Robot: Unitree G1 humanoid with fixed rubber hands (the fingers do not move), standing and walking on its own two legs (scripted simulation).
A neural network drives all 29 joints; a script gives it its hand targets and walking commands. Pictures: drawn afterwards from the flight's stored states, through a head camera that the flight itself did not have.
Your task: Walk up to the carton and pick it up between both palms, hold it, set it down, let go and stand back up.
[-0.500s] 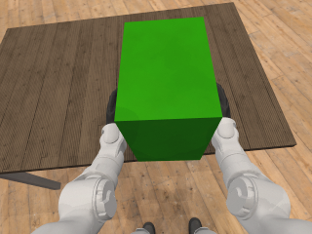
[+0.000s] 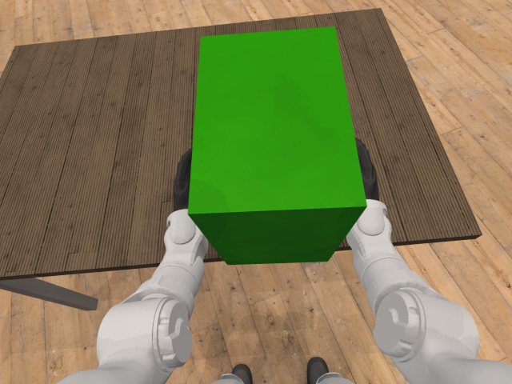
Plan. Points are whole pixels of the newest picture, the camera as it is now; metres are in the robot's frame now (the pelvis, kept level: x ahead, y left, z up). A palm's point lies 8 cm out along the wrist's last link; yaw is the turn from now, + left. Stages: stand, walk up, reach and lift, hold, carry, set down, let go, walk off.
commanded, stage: reach and lift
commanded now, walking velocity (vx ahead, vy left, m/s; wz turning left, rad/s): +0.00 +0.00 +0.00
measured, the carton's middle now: (272, 164) +0.46 +0.00 +0.01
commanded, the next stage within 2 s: none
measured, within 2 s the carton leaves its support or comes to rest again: neither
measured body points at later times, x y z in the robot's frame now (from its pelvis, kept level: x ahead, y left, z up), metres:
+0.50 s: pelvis +0.00 +0.00 +0.00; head +0.11 -0.01 +0.43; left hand +0.41 +0.14 +0.01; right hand +0.42 -0.15 +0.01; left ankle +0.01 +0.12 -0.73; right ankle +0.03 -0.13 -0.73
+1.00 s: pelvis -0.02 +0.00 +0.00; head +0.01 -0.01 +0.45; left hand +0.39 +0.13 +0.07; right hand +0.39 -0.16 +0.07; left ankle +0.01 +0.12 -0.73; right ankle +0.03 -0.13 -0.73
